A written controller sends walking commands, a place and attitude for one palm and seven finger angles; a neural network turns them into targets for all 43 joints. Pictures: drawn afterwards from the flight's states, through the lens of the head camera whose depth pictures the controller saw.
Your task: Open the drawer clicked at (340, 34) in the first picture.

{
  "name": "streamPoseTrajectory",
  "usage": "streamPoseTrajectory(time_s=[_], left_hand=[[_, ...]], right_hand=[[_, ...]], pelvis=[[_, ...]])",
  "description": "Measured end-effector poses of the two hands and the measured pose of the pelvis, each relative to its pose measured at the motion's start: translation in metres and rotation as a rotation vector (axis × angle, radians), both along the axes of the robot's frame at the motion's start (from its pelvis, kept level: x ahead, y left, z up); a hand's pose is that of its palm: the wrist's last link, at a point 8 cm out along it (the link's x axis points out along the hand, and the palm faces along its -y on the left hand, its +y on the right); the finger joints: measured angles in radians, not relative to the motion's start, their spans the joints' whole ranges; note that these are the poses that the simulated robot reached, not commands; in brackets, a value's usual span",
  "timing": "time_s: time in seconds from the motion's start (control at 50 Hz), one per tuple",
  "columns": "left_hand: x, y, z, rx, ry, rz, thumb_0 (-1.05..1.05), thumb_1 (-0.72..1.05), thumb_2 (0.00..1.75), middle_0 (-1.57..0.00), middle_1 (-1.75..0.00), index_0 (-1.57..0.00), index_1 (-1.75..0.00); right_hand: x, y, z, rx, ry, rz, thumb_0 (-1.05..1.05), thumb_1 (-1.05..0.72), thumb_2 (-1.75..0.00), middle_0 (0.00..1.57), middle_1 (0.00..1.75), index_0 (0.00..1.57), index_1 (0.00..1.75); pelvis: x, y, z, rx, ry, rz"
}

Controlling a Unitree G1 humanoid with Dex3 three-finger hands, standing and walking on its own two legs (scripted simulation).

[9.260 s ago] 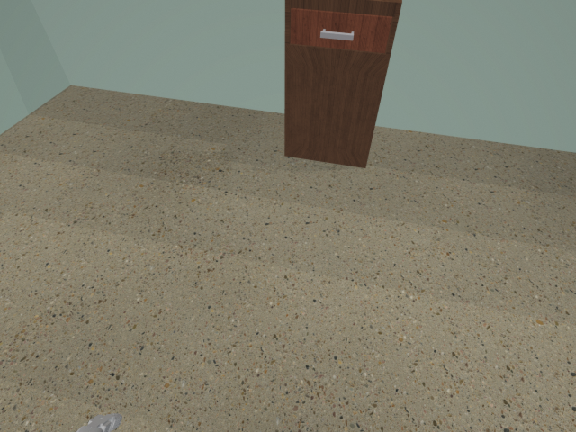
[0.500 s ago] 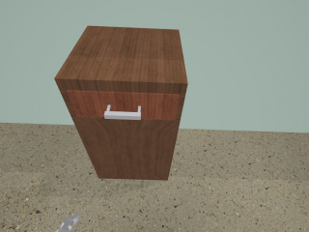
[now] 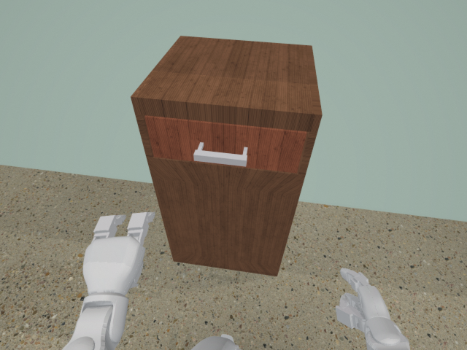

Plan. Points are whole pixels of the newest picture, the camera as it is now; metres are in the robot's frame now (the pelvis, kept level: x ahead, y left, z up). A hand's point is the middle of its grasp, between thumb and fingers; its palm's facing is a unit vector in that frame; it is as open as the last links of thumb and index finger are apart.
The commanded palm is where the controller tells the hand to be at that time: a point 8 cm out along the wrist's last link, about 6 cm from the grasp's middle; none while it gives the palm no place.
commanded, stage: raise the hand with hooked fingers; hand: left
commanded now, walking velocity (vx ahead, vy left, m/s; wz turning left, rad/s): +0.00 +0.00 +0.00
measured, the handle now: (221, 153) +0.59 +0.13 -0.01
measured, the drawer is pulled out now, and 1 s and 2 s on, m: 0.00 0.00 0.00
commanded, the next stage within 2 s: move the hooked fingers above the handle in 1.28 s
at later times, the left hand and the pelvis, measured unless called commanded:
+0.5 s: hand (132, 206) +0.32 +0.25 +0.07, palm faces +0.10 -0.16 -0.98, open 12.7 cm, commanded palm +0.29 +0.25 +0.14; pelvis +0.05 +0.03 +0.04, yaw -1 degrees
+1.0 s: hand (126, 147) +0.41 +0.28 +0.14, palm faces +0.03 -0.09 -1.00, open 13.9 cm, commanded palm +0.37 +0.27 +0.19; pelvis +0.10 +0.03 +0.05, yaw +2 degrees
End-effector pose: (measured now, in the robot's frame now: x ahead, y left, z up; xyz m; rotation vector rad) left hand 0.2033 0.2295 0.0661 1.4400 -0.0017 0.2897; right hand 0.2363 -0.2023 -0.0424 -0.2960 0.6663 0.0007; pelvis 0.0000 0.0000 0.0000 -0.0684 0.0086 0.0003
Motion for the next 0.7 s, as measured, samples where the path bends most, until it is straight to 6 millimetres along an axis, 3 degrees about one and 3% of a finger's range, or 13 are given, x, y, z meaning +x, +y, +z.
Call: streamPoseTrajectory(time_s=[0.06, 0.12, 0.22, 0.38, 0.52, 0.7], left_hand=[[0.017, 0.004, 0.013, -0.058, 0.012, 0.043, 0.01, 0.29, 0.64, -0.26, -0.69, -0.26, -0.69], [0.032, -0.008, 0.018, -0.119, 0.068, 0.016, 0.01, 0.22, 0.61, -0.26, -0.73, -0.26, -0.73], [0.047, -0.024, 0.023, -0.096, 0.128, -0.098, 0.01, 0.11, 0.56, -0.27, -0.81, -0.27, -0.81], [0.068, 0.013, 0.037, -0.027, 0.128, -0.072, 0.0, -0.07, 0.48, -0.29, -0.93, -0.29, -0.93], [0.093, 0.021, 0.063, -0.045, 0.084, -0.082, 0.0, -0.23, 0.41, -0.3, -1.03, -0.3, -1.03], [0.137, 0.031, 0.088, 0.003, 0.087, -0.094, 0.0, -0.42, 0.33, -0.31, -1.15, -0.31, -1.15]], right_hand=[[-0.003, 0.014, -0.002, 0.045, 0.011, -0.004, 0.01, -0.91, -0.9, 0.2, 0.3, 0.2, 0.3], [-0.012, 0.025, -0.001, 0.082, 0.033, -0.016, 0.01, -0.91, -0.9, 0.2, 0.3, 0.2, 0.3], [-0.029, 0.027, -0.007, 0.081, 0.107, -0.048, 0.01, -0.9, -0.9, 0.2, 0.3, 0.2, 0.3], [-0.042, 0.01, -0.019, 0.035, 0.223, -0.109, 0.01, -0.9, -0.9, 0.2, 0.3, 0.2, 0.3], [-0.02, 0.003, -0.013, 0.007, 0.22, -0.12, 0.01, -0.91, -0.9, 0.2, 0.3, 0.2, 0.3], [0.025, 0.015, 0.002, 0.023, 0.184, -0.089, 0.01, -0.91, -0.9, 0.2, 0.3, 0.2, 0.3]], pelvis=[[0.003, 0.005, 0.005, 0.005, -0.019, 0.011], [0.008, 0.01, 0.014, 0.017, -0.023, 0.007], [0.016, 0.017, 0.024, 0.03, -0.016, -0.022], [0.034, 0.025, 0.03, 0.03, -0.016, -0.029], [0.053, 0.033, 0.037, 0.028, -0.001, -0.014], [0.074, 0.034, 0.045, 0.029, 0.016, -0.009]])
